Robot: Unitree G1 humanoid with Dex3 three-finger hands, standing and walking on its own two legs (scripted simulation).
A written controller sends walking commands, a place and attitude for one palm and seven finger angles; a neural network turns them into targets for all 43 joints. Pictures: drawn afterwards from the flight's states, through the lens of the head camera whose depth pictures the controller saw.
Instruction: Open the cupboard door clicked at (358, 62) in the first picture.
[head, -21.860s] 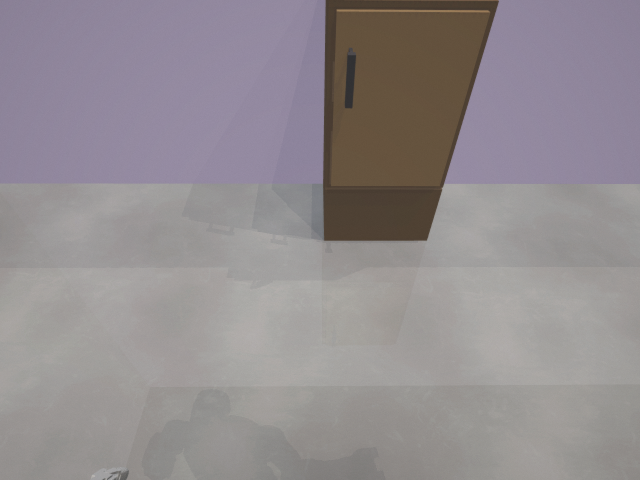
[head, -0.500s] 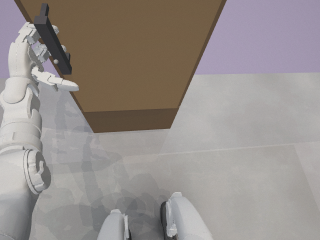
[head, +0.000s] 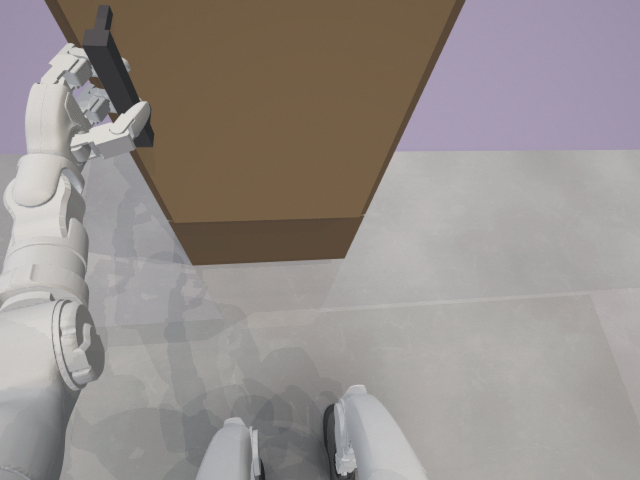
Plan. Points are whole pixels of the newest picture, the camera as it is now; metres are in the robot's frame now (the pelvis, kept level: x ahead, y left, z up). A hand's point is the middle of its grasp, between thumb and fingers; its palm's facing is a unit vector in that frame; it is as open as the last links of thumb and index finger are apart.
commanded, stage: close the thumb around the handle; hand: left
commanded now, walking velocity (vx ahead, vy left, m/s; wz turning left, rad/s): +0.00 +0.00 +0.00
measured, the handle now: (126, 83) +0.58 +0.18 +0.07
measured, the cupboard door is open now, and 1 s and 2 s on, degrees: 0 26 40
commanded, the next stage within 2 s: pull the door open along its arc in 0.18 s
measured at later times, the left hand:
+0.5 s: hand (130, 136) +0.50 +0.17 +0.06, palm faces -0.02 -1.00 -0.03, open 7.0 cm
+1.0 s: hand (199, 250) +0.36 +0.10 +0.07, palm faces +0.41 -0.91 +0.05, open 7.0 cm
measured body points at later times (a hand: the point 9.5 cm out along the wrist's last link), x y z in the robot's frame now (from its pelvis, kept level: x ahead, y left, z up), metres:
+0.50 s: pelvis -0.01 +0.00 +0.00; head +0.14 +0.01 +0.42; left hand +0.50 +0.23 +0.07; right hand -0.01 -0.27 -0.11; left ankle -0.02 +0.10 -0.65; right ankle +0.06 -0.13 -0.65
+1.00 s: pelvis +0.02 -0.01 +0.02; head +0.10 -0.01 +0.47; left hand +0.33 +0.14 +0.07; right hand +0.20 -0.23 -0.08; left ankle -0.02 +0.10 -0.65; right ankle +0.06 -0.13 -0.65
